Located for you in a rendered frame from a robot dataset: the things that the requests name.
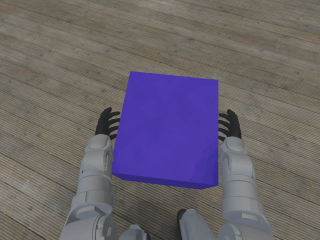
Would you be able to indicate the robot left hand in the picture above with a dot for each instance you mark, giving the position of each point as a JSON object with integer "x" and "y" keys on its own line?
{"x": 104, "y": 123}

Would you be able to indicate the left robot shin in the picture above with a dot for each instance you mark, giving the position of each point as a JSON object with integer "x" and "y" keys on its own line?
{"x": 135, "y": 226}

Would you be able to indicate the robot left forearm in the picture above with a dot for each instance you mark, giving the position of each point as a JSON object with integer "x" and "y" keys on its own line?
{"x": 93, "y": 196}

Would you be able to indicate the robot right hand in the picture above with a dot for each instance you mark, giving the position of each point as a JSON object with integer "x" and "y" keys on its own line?
{"x": 233, "y": 126}

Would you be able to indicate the carton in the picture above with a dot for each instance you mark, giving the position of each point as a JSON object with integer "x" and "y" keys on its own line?
{"x": 168, "y": 132}

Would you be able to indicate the right robot upper arm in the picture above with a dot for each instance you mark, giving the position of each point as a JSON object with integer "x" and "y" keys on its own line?
{"x": 238, "y": 231}

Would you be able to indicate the robot right forearm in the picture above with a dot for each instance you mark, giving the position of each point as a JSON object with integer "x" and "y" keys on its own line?
{"x": 240, "y": 195}

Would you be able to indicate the left robot thigh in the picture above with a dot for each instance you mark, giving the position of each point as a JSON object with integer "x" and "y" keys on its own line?
{"x": 134, "y": 234}

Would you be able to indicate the left robot upper arm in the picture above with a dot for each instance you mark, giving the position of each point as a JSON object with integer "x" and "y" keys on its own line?
{"x": 98, "y": 227}

